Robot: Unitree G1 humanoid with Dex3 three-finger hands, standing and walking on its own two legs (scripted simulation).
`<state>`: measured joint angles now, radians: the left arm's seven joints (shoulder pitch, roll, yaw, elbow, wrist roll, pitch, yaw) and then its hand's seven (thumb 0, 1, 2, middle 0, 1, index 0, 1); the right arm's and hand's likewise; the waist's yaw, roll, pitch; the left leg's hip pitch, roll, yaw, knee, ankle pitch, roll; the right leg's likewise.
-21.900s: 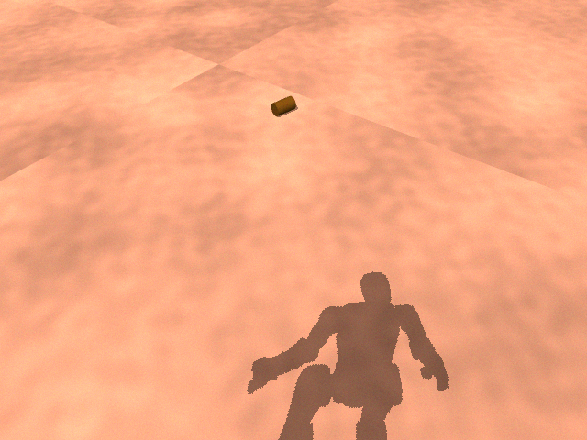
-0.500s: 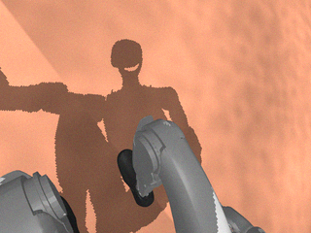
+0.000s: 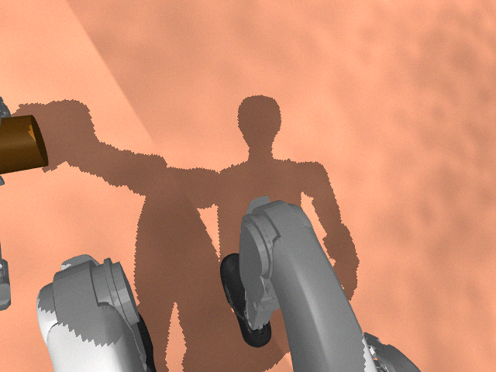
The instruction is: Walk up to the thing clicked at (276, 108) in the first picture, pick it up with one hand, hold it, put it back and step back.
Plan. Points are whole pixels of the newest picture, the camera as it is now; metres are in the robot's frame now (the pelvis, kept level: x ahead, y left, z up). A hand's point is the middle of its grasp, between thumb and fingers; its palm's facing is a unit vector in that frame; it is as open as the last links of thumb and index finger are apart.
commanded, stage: settle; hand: left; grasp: from above
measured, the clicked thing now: out of the picture +0.50 +0.29 -0.22
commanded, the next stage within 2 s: lift in 0.36 s
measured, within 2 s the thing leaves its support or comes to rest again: neither
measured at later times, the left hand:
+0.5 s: hand out of the picture +0.48 +0.29 -0.12, palm faces -0.46 -0.03 -0.89, open 10.8 cm
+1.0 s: hand out of the picture +0.42 +0.30 -0.01, palm faces -0.47 -0.08 -0.88, open 10.9 cm
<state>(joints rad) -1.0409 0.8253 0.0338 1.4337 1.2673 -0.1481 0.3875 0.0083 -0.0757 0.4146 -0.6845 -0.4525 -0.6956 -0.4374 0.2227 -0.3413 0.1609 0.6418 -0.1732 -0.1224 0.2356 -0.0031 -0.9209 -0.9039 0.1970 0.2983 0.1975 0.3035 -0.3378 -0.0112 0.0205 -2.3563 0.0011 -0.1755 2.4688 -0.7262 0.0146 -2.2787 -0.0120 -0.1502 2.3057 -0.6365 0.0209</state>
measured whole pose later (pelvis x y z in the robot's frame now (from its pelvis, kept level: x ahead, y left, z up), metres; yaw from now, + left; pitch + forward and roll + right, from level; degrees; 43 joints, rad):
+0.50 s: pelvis -0.01 -0.01 +0.03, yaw +4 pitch +35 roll -9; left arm -1.08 0.75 -0.02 1.36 1.24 -0.16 0.22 0.01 -0.08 0.40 -0.72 -0.40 -0.73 -0.39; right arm 0.22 -0.32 0.11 0.64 -0.12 -0.01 0.13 0.00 -0.92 -0.90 0.20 0.30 0.20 0.30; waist -0.30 0.02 -0.04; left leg -2.30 -0.01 -0.12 2.34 -0.67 0.01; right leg -2.24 -0.03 -0.10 2.23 -0.60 0.01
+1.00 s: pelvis -0.01 +0.00 +0.10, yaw +7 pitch +35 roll -7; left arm -0.80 0.63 -0.05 0.98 1.09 -0.16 0.04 0.01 -0.08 0.44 -0.67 -0.48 -0.67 -0.47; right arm 0.22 -0.30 0.01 0.62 -0.03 0.08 0.07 0.00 -0.92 -0.91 0.20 0.30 0.20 0.30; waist -0.16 0.06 -0.16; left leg -2.09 -0.01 -0.07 2.12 -0.66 0.03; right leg -2.04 -0.03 -0.06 2.03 -0.61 0.03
